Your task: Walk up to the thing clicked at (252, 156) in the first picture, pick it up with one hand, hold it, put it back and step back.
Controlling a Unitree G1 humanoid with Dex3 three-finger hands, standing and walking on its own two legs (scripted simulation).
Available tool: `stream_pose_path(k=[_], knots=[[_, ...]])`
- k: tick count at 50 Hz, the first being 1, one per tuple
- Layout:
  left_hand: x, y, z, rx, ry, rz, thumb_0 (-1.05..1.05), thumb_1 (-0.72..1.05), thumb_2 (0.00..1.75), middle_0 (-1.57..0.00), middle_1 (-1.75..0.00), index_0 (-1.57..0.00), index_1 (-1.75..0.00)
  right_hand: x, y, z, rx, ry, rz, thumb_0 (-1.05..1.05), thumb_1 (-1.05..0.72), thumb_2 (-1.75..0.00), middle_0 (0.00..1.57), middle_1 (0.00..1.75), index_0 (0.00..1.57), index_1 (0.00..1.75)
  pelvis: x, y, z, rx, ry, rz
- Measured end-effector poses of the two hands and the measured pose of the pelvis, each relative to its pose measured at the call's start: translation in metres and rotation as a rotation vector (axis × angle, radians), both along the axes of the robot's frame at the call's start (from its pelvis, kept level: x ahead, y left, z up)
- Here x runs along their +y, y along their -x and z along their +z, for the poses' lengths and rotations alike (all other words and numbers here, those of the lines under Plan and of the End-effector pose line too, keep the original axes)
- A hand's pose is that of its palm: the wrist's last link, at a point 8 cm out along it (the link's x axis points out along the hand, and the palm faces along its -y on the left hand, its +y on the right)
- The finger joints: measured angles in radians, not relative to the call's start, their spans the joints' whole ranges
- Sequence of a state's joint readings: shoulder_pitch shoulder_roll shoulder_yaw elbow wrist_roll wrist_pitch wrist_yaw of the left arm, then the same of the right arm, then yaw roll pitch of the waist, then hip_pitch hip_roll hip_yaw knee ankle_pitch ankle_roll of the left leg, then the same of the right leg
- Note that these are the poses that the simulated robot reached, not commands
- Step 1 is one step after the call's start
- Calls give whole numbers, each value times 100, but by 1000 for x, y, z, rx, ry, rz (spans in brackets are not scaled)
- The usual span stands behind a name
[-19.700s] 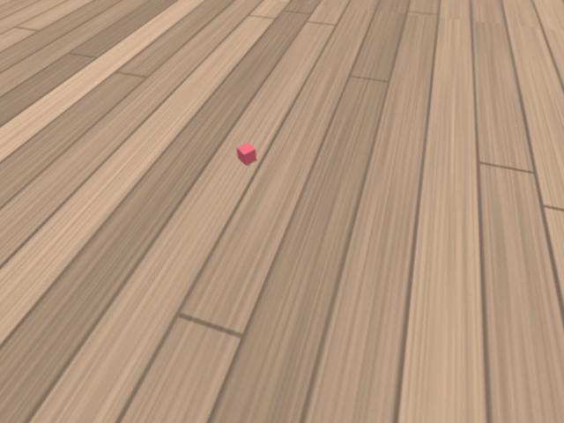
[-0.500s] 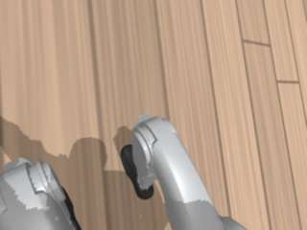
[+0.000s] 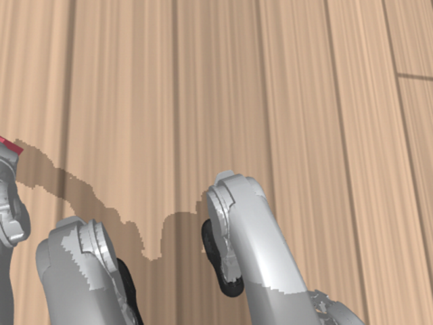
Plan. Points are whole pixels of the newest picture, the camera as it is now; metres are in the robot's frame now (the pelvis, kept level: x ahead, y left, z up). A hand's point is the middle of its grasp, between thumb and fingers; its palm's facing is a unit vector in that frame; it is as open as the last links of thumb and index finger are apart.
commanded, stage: lift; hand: left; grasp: from above
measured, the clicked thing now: out of the picture +0.48 +0.31 -0.20
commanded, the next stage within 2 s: hold in 1.60 s
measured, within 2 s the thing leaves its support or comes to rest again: neither
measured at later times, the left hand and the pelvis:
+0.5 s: hand out of the picture +0.42 +0.31 -0.04, palm faces -0.27 -0.30 -0.91, open 9.9 cm; pelvis +0.00 +0.00 +0.07, yaw +4 degrees
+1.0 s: hand out of the picture +0.37 +0.28 +0.17, palm faces -0.29 -0.33 -0.90, open 9.9 cm; pelvis +0.03 -0.01 +0.26, yaw +6 degrees
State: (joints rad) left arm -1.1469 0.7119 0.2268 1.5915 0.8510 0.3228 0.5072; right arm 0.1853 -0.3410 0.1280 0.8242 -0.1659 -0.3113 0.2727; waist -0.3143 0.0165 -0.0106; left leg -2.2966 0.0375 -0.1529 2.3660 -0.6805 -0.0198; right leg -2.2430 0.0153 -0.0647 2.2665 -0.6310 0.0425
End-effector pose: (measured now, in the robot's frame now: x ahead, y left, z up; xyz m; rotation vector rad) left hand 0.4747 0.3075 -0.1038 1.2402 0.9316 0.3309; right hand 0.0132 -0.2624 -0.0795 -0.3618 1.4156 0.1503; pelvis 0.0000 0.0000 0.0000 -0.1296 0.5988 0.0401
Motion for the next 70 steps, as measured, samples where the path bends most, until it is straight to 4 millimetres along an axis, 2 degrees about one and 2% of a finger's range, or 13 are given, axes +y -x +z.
stream_pose_path(k=[6,11,17,23,30,39,48,54,62,70], knots=[[0,-1,16,-7,9,-20,0,-1,45,-74,-50,-77,-46,0,-2,-4,3,2,-53,0,-91,-90,20,30,20,30,0,-4,5,17,-12,6],[1,5,36,-1,8,-55,0,0,44,-74,-49,-77,-45,0,-12,-3,-19,2,-100,0,-92,-90,20,30,20,30,0,-6,14,28,-22,13],[3,22,69,0,-6,-81,0,1,42,-75,-47,-77,-43,1,-33,5,-78,-2,-124,0,-92,-90,20,30,20,30,0,-5,33,29,-33,25],[4,46,107,-4,-20,-61,0,1,42,-75,-46,-78,-42,0,-56,26,-158,8,-127,0,-92,-90,20,30,20,30,-2,-2,62,25,-42,36],[-2,68,154,-1,-4,-54,0,0,43,-77,-46,-79,-41,-3,-80,66,-245,36,-136,0,-92,-90,20,30,20,30,-5,-1,104,8,-53,41],[-15,85,229,-12,-3,-91,-1,-2,44,-79,-44,-81,-40,-2,-107,131,-328,77,-186,0,-91,-90,20,30,20,30,-6,-7,169,-42,-65,48],[-21,104,311,9,6,-51,-1,-3,45,-80,-43,-82,-39,8,-130,203,-370,68,-224,0,-91,-90,20,30,20,30,-7,-25,245,-125,-84,58],[-24,106,359,28,12,-39,-1,-3,44,-79,-43,-82,-40,11,-141,248,-395,73,-241,0,-90,-90,20,30,20,30,-7,-40,289,-184,-94,68],[-33,102,402,45,23,-65,-1,-1,44,-78,-43,-80,-40,10,-145,295,-394,87,-244,0,-90,-90,20,30,20,30,-5,-58,334,-254,-109,80],[-38,101,432,42,31,-72,-1,-1,44,-78,-43,-80,-40,11,-143,325,-362,85,-244,0,-89,-89,20,30,20,30,-2,-70,365,-314,-123,82]])
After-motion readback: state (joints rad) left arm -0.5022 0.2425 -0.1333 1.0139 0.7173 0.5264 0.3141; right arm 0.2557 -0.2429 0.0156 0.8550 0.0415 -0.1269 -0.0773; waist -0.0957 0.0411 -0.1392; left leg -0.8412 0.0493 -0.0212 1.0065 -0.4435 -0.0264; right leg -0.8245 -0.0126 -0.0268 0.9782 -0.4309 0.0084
